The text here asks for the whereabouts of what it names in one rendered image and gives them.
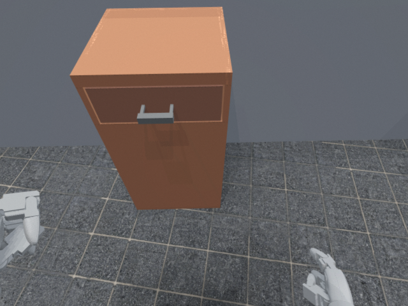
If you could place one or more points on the handle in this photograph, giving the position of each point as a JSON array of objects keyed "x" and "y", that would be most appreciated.
[{"x": 155, "y": 118}]

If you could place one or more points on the cabinet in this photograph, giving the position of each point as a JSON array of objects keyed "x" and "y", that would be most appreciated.
[{"x": 163, "y": 166}]

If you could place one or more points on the drawer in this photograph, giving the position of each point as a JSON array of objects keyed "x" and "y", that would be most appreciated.
[{"x": 191, "y": 102}]

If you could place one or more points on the robot right hand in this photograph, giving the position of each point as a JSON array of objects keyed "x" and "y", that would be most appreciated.
[{"x": 332, "y": 286}]

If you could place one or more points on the robot left hand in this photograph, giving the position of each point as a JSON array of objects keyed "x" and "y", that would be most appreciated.
[{"x": 20, "y": 215}]

